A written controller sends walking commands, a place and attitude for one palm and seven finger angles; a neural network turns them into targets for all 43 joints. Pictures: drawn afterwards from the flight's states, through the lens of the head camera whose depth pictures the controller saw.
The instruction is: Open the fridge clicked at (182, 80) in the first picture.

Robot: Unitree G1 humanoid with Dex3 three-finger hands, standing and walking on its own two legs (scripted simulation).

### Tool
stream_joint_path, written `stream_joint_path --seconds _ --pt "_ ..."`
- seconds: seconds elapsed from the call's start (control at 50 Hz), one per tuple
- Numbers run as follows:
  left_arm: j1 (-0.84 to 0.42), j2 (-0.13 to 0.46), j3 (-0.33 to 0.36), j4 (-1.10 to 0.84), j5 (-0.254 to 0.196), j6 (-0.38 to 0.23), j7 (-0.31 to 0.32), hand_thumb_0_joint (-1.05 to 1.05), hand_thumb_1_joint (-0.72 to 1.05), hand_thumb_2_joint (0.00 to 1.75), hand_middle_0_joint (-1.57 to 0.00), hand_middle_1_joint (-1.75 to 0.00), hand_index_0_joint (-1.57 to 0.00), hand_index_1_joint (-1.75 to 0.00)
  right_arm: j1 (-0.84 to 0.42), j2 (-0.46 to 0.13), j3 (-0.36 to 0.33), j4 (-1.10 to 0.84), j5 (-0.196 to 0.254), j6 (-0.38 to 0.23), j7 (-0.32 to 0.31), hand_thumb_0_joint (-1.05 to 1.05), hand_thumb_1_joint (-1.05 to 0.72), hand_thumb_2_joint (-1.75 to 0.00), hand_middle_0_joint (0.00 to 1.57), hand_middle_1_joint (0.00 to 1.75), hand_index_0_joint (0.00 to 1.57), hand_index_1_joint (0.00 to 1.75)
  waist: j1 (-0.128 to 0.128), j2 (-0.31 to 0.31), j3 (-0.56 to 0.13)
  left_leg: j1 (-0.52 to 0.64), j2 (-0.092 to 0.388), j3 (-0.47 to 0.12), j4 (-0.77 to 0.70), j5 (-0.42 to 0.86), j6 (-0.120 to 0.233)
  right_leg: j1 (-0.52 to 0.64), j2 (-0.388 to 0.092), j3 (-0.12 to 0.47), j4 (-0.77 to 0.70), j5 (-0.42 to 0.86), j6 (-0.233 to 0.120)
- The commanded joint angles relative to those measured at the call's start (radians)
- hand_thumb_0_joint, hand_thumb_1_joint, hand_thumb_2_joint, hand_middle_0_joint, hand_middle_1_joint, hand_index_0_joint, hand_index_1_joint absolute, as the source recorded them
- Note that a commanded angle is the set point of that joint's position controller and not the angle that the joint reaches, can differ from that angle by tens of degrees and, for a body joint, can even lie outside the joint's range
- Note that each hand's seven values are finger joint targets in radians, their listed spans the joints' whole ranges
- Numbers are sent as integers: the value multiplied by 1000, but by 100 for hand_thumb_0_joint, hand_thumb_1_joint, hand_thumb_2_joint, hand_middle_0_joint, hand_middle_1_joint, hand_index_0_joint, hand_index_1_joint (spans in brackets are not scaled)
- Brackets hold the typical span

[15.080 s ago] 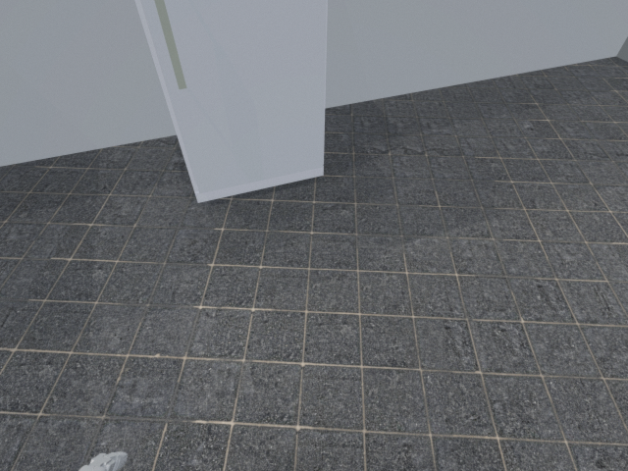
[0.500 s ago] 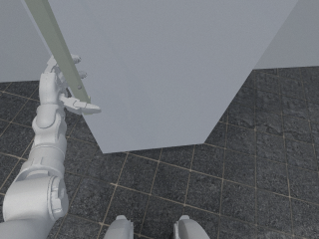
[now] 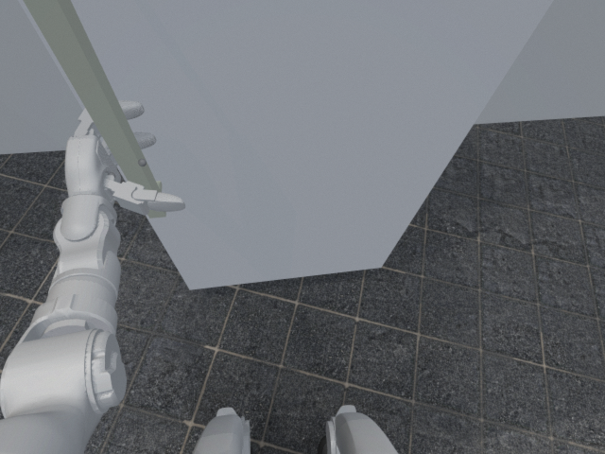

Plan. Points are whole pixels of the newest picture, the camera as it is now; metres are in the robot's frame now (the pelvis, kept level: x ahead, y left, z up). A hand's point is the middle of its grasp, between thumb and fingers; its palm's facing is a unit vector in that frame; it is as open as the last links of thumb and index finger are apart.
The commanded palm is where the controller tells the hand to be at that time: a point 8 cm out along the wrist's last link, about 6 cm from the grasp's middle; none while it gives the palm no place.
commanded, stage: grip the handle and tug to test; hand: left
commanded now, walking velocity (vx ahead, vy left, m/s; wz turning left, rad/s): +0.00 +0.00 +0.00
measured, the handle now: (99, 80) +0.52 +0.22 +0.16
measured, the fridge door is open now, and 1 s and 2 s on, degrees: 0 0 8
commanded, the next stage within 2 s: pull the door a little, standing still in 1.52 s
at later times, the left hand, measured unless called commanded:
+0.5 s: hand (138, 162) +0.48 +0.20 +0.07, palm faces +0.10 -0.99 +0.00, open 10.2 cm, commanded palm +0.44 +0.24 +0.07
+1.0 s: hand (140, 163) +0.47 +0.19 +0.07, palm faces +0.13 -0.99 +0.00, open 5.9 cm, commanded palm +0.44 +0.23 +0.07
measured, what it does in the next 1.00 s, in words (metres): stands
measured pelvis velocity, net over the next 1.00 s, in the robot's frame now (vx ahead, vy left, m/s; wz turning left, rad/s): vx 0.00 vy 0.00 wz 0.00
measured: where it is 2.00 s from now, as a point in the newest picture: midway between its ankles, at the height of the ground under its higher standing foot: outside the picture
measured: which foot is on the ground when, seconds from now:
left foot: down 0.00-1.00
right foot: down 0.00-1.00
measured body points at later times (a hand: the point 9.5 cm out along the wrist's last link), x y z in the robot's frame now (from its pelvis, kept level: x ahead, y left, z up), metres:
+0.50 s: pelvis +0.00 +0.00 +0.00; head +0.11 +0.02 +0.44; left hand +0.46 +0.25 +0.07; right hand +0.05 -0.26 -0.12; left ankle +0.02 +0.12 -0.67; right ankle +0.01 -0.12 -0.67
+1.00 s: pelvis +0.00 +0.00 +0.00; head +0.11 +0.02 +0.44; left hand +0.46 +0.25 +0.07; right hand +0.04 -0.26 -0.12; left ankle +0.02 +0.12 -0.67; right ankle +0.01 -0.12 -0.67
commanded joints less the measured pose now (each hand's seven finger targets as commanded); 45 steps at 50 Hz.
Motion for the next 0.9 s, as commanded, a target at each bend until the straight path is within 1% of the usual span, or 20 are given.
stream_joint_path --seconds 0.0,0.04,0.08,0.12,0.14,0.22,0.3,0.32,0.34,0.4,0.42,0.44,0.48,0.54,0.62,0.64,0.68,0.8,0.82,0.88 --pt "-414 245 30 -224 -6 -78 -2 0 -50 30 -30 -120 -30 -120 120 -164 -65 -65 0 -23 -15 0 -90 -90 20 30 20 30 -6 65 -444 309 -45 -22 -104 339 22 207 34 25 -110 362 -10" --pt "-385 239 31 -216 -8 -76 -6 0 -50 30 -30 -120 -30 -120 115 -163 -65 -69 1 -21 -14 0 -90 -90 20 30 20 30 2 67 -440 309 -45 -19 -108 334 20 202 34 23 -112 354 -9" --pt "-407 203 -4 -205 -10 -69 -12 0 -50 30 -30 -120 -30 -120 110 -161 -64 -68 3 -21 -13 0 -90 -90 20 30 20 30 -13 65 -408 304 -45 -21 -113 313 20 186 34 20 -119 336 -9" --pt "-415 226 16 -215 -10 -73 -11 0 -41 34 -31 -121 -31 -121 115 -166 -66 -66 1 -21 -15 0 -90 -90 20 30 20 30 -5 80 -442 335 -42 -28 -108 343 17 171 34 16 -108 343 -12" --pt "-418 203 0 -217 -13 -71 -11 0 -36 36 -32 -122 -32 -122 113 -161 -66 -66 1 -22 -14 0 -90 -90 20 30 20 30 -11 92 -442 347 -42 -27 -107 353 17 163 34 15 -110 347 -11" --pt "-417 198 0 -207 -14 -69 -8 0 -17 44 -33 -125 -33 -125 113 -163 -65 -64 0 -22 -13 0 -90 -90 20 30 20 30 -14 67 -430 331 -43 -29 -104 348 19 165 35 15 -110 348 -10" --pt "-398 230 24 -230 -8 -75 -4 0 1 52 -35 -127 -35 -127 114 -165 -66 -73 -2 -21 -12 0 -90 -90 20 30 20 30 4 75 -460 336 -44 -29 -104 361 17 189 35 16 -100 358 -14" --pt "-414 204 3 -230 -7 -75 -3 0 6 54 -36 -128 -36 -128 107 -159 -65 -71 0 -21 -11 0 -90 -90 20 30 20 30 -7 94 -452 344 -44 -24 -101 365 18 172 34 17 -106 363 -11" --pt "-418 200 0 -224 -9 -75 -4 0 11 56 -36 -129 -36 -129 110 -160 -66 -65 -1 -21 -11 0 -90 -90 20 30 20 30 -11 65 -447 339 -42 -29 -100 356 18 173 34 15 -107 354 -9" --pt "-417 213 11 -217 -10 -74 -4 0 25 62 -38 -131 -38 -131 111 -163 -64 -68 -1 -22 -13 0 -90 -90 20 30 20 30 -8 68 -426 329 -43 -32 -106 340 17 170 36 13 -107 339 -13" --pt "-425 222 14 -242 -7 -79 -2 0 29 64 -38 -131 -38 -131 106 -163 -66 -69 0 -22 -13 0 -90 -90 20 30 20 30 -1 97 -458 353 -42 -32 -105 360 14 167 34 13 -102 348 -13" --pt "-417 193 -5 -238 -10 -77 -3 0 34 66 -39 -132 -39 -132 105 -160 -66 -69 0 -22 -12 0 -90 -90 20 30 20 30 -3 105 -460 365 -43 -32 -104 372 13 161 35 11 -102 352 -14" --pt "-392 187 -4 -236 -12 -74 -1 0 43 70 -40 -133 -40 -133 107 -161 -69 -69 0 -21 -11 0 -90 -90 20 30 20 30 -3 78 -459 372 -40 -33 -106 382 12 164 36 8 -105 356 -12" --pt "-403 171 -19 -234 -12 -70 0 0 57 76 -42 -135 -42 -135 106 -160 -68 -66 0 -20 -8 0 -90 -90 20 30 20 30 -5 98 -440 370 -40 -34 -108 381 10 150 36 6 -105 352 -13" --pt "-371 197 10 -238 -11 -72 10 0 76 84 -44 -138 -44 -138 103 -162 -68 -72 0 -18 -8 0 -90 -90 20 30 20 30 8 76 -443 359 -42 -33 -113 373 11 169 36 6 -106 350 -14" --pt "-372 166 -17 -228 -10 -71 9 0 81 86 -44 -139 -44 -139 103 -158 -67 -72 1 -17 -7 0 -90 -90 20 30 20 30 -1 61 -423 350 -42 -32 -116 363 12 169 37 4 -110 346 -13" --pt "-398 179 -14 -251 -7 -78 11 0 90 90 -45 -140 -45 -140 100 -161 -69 -71 0 -18 -7 0 -90 -90 20 30 20 30 -3 71 -432 350 -42 -31 -115 347 13 169 36 8 -112 337 -13" --pt "-384 171 -20 -253 -5 -87 7 0 90 90 -45 -140 -45 -140 104 -160 -69 -72 -2 -18 -8 0 -90 -90 20 30 20 30 -1 77 -437 367 -42 -32 -116 367 14 172 37 8 -110 349 -16" --pt "-370 183 -9 -257 -3 -89 9 0 90 90 -45 -140 -45 -140 102 -160 -70 -71 0 -17 -8 0 -90 -90 20 30 20 30 9 87 -445 377 -41 -31 -116 383 12 172 36 9 -109 361 -16" --pt "-378 163 -28 -262 -4 -90 10 0 90 90 -45 -140 -45 -140 97 -159 -71 -70 0 -18 -7 0 -90 -90 20 30 20 30 0 78 -438 372 -41 -31 -117 364 12 169 37 8 -112 348 -15"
